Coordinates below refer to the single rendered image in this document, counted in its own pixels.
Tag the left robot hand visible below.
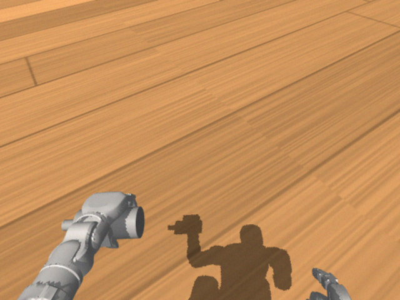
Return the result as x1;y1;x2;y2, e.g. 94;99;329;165
82;192;138;248

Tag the right robot hand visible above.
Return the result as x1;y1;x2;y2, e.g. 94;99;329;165
306;268;351;300

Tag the left robot arm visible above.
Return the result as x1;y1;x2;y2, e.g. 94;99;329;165
17;212;109;300

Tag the bottle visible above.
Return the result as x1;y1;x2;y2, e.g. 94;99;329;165
61;206;144;239

